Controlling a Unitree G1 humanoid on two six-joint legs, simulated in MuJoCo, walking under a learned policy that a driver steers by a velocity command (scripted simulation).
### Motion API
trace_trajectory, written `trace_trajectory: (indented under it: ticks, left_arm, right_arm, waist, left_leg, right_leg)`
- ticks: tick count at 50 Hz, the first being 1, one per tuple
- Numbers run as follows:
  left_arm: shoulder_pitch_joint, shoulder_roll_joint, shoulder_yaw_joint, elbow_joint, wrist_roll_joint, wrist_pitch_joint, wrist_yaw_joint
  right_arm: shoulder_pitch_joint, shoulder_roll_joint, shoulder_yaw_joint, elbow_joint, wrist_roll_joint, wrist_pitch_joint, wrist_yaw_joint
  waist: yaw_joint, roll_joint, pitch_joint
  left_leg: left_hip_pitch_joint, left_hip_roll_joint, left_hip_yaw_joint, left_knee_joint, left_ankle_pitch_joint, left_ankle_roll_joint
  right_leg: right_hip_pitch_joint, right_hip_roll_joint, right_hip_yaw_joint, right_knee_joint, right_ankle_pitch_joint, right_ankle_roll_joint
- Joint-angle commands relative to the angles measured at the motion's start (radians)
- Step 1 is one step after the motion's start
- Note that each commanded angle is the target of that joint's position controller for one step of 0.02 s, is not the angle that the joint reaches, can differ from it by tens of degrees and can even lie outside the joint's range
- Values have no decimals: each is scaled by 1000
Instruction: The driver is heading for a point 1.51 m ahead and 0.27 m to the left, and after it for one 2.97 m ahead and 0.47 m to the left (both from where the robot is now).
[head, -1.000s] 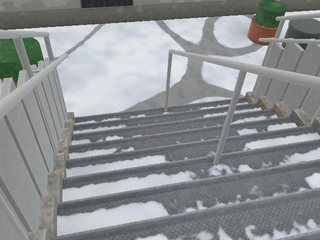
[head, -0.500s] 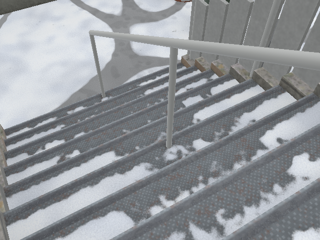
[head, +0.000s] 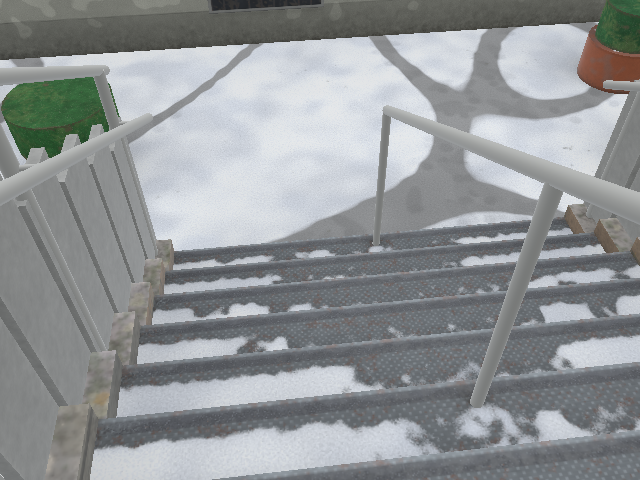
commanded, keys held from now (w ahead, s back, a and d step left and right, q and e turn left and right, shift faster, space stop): w+q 0.40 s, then w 0.60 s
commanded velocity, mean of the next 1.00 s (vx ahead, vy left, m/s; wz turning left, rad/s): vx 0.50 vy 0.00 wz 0.36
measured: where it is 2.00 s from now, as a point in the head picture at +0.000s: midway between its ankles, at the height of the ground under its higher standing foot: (275, 422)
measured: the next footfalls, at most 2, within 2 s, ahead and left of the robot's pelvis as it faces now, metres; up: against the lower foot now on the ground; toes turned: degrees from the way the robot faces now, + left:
left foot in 0.26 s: +0.28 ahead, +0.13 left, -0.17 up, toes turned +13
right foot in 0.88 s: +0.61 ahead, +0.01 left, -0.34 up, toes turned +21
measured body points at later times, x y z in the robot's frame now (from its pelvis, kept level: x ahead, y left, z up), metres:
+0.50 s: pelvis +0.23 +0.07 -0.15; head +0.25 +0.09 +0.30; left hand +0.28 +0.33 -0.29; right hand +0.28 -0.18 -0.29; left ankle +0.24 +0.12 -0.87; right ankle +0.40 -0.06 -0.77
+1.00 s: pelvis +0.53 +0.07 -0.32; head +0.53 +0.04 +0.13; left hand +0.49 +0.31 -0.45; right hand +0.62 -0.17 -0.48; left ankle +0.40 +0.16 -0.79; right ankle +0.57 +0.00 -1.04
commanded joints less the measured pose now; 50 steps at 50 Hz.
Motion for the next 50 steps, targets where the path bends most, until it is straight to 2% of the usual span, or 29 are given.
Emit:
trace_trajectory:
  ticks: [1, 3, 5, 9, 11, 12, 13, 14, 15, 16, 17, 19, 20, 21, 23, 24, 26, 30, 35, 39, 41, 43, 44, 45, 46, 47, 48, 49, 50]
  left_arm:
    - [-20, 66, -5, -58, 19, -25, 12]
    - [-12, 83, -5, -64, 25, -24, 12]
    - [33, 91, 1, -51, 26, -18, 18]
    - [66, 124, 20, -28, 31, 32, 30]
    - [30, 150, 31, -19, 41, 42, 35]
    - [-17, 116, 21, -8, 33, 45, 38]
    - [-35, 95, 23, -14, 22, 47, 28]
    - [18, 42, 18, -88, -3, 42, 15]
    - [-57, 82, 10, -189, -18, 29, 9]
    - [-166, 84, 7, -243, 5, 21, 8]
    - [-190, 81, 2, -226, 32, 18, 16]
    - [-156, 56, -5, -199, 55, 46, 7]
    - [-165, 44, -9, -188, 54, 56, 13]
    - [-234, 34, -13, -221, 45, 64, 0]
    - [-152, 21, -18, -164, 64, 71, -4]
    - [-84, 49, -7, -131, 39, 79, -3]
    - [-248, 119, 24, -185, 22, 74, -21]
    - [-436, 82, 24, -253, 37, 78, -52]
    - [-503, 52, 15, -296, 39, 64, -67]
    - [-543, 40, 8, -337, -10, 60, -79]
    - [-432, 69, 25, -292, -26, 54, -64]
    - [-93, 79, 44, -174, 4, 56, -48]
    - [74, 121, 60, -124, 2, 65, -45]
    - [176, 160, 42, -94, 15, 54, -61]
    - [177, 173, 40, -103, -13, 49, -70]
    - [146, 220, 57, -112, -36, 43, -56]
    - [4, 117, 32, -150, -42, 47, -44]
    - [-32, 131, 25, -150, -15, 38, -33]
    - [-9, 78, 5, -105, 2, 24, -32]
  right_arm:
    - [-64, -15, 1, -73, 2, -24, 18]
    - [-140, -4, 10, -97, -2, -34, 17]
    - [-256, 12, 23, -135, 17, -47, 22]
    - [-254, 9, 29, -145, 43, -31, 34]
    - [23, -49, 4, -51, 44, -34, 22]
    - [276, -80, -15, 61, 13, -34, 6]
    - [370, -155, -41, 102, 0, -31, 1]
    - [355, -226, -37, 85, 15, -32, 10]
    - [370, -239, -41, 48, 71, -24, 7]
    - [379, -227, -35, 36, 70, -8, -15]
    - [316, -166, -15, 24, 46, -5, -33]
    - [252, -71, 25, 23, 21, -38, -34]
    - [221, -57, 37, 21, 21, -53, -32]
    - [154, -51, 48, 5, 42, -73, -40]
    - [200, -137, 23, 39, 48, -78, -40]
    - [219, -163, 8, 44, 44, -84, -33]
    - [308, -68, 23, 78, 70, -84, -34]
    - [375, -39, 33, 61, 63, -79, -63]
    - [393, -57, 37, 27, 32, -84, -73]
    - [396, -64, 40, 14, 6, -68, -85]
    - [412, -57, 47, 18, 6, -58, -106]
    - [364, -78, 45, 24, 13, -61, -88]
    - [367, -92, 28, 37, 22, -70, -67]
    - [471, 16, 41, 23, 63, -76, -61]
    - [476, -7, 56, -21, 62, -75, -79]
    - [404, -57, 52, -57, 49, -76, -79]
    - [218, -96, 40, -65, 4, -63, -73]
    - [204, -79, 40, -76, 14, -47, -62]
    - [192, -50, 40, -49, 8, -33, -61]
  waist:
    - [-28, -64, 120]
    - [18, -50, 140]
    - [96, -44, 191]
    - [125, -97, 242]
    - [-3, -80, 107]
    - [-121, -70, -22]
    - [-182, 135, -63]
    - [-88, 294, -152]
    - [-150, 225, -374]
    - [-166, 171, -334]
    - [-125, 52, -154]
    - [-28, -31, -62]
    - [-6, -30, -1]
    - [52, -75, 32]
    - [62, 36, -44]
    - [79, 74, -93]
    - [17, 48, -13]
    - [-51, 33, 78]
    - [-101, 40, 107]
    - [-167, 101, 143]
    - [-153, 50, 146]
    - [15, -20, 11]
    - [112, -139, -65]
    - [33, -274, -181]
    - [26, -259, -256]
    - [48, -268, -252]
    - [45, -71, -72]
    - [23, -213, -12]
    - [-14, -139, 83]
  left_leg:
    - [-49, -13, -20, -142, 232, -9]
    - [10, -17, 39, -247, 275, -10]
    - [62, -8, 110, -392, 257, -29]
    - [166, 49, 163, -548, -36, 10]
    - [435, 65, 137, -641, -107, 57]
    - [707, 9, 206, -673, 54, 81]
    - [924, 36, 143, -644, 98, 138]
    - [1256, 171, -15, -194, 614, 194]
    - [1352, 284, -231, -277, 488, 304]
    - [1225, 367, -426, -546, -4, 357]
    - [1009, 362, -425, -642, -449, 331]
    - [685, 297, -389, -595, -580, 278]
    - [483, 227, -364, -606, -568, 253]
    - [268, 146, -271, -685, -527, 221]
    - [268, 135, -251, -658, -202, 226]
    - [337, 142, -244, -621, -84, 226]
    - [506, 110, -279, -567, -408, 219]
    - [456, 82, -364, -508, -867, 224]
    - [383, 36, -322, -353, -778, 194]
    - [415, 12, -285, -234, -641, 178]
    - [458, 19, -279, -112, -510, 169]
    - [334, -13, -158, 231, -376, 141]
    - [176, -131, -45, 632, -668, 96]
    - [-131, -202, -6, 1075, -1246, 61]
    - [-303, -137, 20, 1180, -1192, 63]
    - [-441, -123, 50, 1150, -1077, 36]
    - [-448, -42, 48, 943, -871, 31]
    - [-374, -31, 29, 884, -813, 15]
    - [-356, -10, -41, 788, -733, 9]
  right_leg:
    - [-87, -260, 272, -172, 97, -70]
    - [-93, -247, 210, -115, 80, -52]
    - [-93, -247, 169, -85, 43, -43]
    - [-4, -292, 167, 29, 300, -60]
    - [23, -300, 147, 333, 526, -75]
    - [-22, -219, 52, 671, 603, -65]
    - [-254, -53, -21, 1172, -6, -36]
    - [-738, -5, 64, 1453, -400, -12]
    - [-859, -32, 160, 1424, -310, 10]
    - [-956, -6, 192, 1311, -239, 48]
    - [-970, -63, 257, 1126, -133, 41]
    - [-853, -73, 294, 896, 114, 54]
    - [-748, -68, 286, 822, 201, 69]
    - [-568, -64, 285, 505, 392, 110]
    - [-374, -31, 242, 422, 493, 120]
    - [-367, -31, 257, 467, 602, 94]
    - [-584, -78, 346, 260, 769, 57]
    - [-601, -37, 356, 22, 970, 67]
    - [-446, 10, 329, -114, 960, 68]
    - [-327, 4, 323, -351, 848, 47]
    - [-224, -32, 319, -495, 840, 29]
    - [183, 17, 211, -442, 828, -21]
    - [410, -46, 297, -442, 776, -55]
    - [698, -224, 422, -50, 1332, -89]
    - [745, -309, 525, -26, 1310, -122]
    - [687, -401, 721, -222, 813, -269]
    - [428, -283, 669, -393, 322, -224]
    - [243, -321, 759, -411, 313, -259]
    - [92, -273, 727, -352, 439, -222]
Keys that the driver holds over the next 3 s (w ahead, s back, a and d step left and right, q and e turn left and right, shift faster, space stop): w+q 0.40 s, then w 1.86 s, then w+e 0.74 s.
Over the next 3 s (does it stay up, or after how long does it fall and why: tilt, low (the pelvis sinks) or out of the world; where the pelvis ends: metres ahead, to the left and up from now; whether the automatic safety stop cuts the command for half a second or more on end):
stays up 1.55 0.42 -0.90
